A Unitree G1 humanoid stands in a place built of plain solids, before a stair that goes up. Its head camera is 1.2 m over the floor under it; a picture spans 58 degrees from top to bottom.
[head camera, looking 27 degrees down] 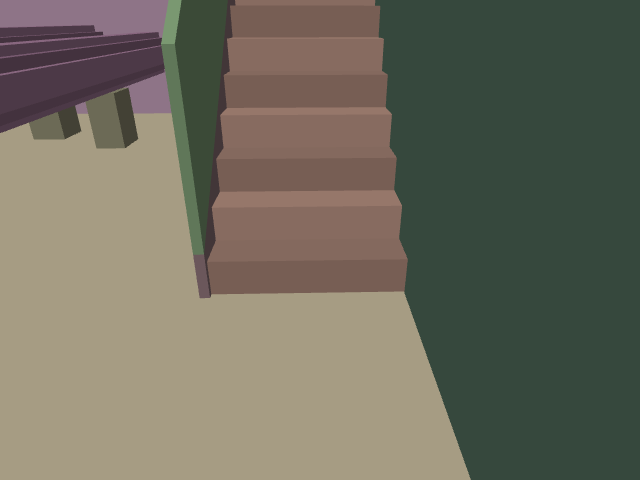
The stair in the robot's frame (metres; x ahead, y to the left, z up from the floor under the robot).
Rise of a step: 0.18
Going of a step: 0.22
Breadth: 0.95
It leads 2 degrees to the left of straight ahead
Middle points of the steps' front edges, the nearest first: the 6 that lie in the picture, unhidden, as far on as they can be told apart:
1.78 0.06 0.18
2.00 0.06 0.37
2.22 0.07 0.55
2.45 0.07 0.73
2.67 0.08 0.91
2.89 0.09 1.10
